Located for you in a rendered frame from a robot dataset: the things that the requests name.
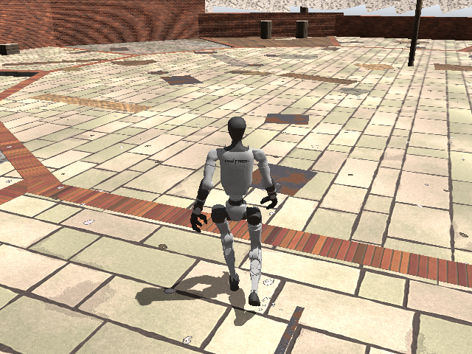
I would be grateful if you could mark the robot right shin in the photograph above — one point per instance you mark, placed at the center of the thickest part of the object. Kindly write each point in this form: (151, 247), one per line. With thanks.
(255, 272)

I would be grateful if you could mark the robot left hand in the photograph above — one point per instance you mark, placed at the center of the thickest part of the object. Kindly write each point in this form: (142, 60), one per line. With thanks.
(194, 221)

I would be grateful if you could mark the left robot forearm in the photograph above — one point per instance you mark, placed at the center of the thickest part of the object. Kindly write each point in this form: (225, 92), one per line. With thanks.
(200, 199)

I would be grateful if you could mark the robot left upper arm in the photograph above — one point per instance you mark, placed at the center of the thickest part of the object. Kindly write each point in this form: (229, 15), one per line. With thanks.
(209, 168)

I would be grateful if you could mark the right robot foot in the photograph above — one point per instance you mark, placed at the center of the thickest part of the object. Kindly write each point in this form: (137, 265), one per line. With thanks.
(254, 299)

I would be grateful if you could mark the robot right upper arm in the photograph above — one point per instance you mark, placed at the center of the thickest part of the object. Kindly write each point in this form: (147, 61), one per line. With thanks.
(260, 157)

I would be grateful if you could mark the right robot forearm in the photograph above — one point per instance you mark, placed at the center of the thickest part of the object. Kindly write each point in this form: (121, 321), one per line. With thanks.
(272, 194)

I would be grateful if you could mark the robot right hand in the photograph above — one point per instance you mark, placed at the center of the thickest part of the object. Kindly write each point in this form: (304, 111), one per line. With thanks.
(272, 205)

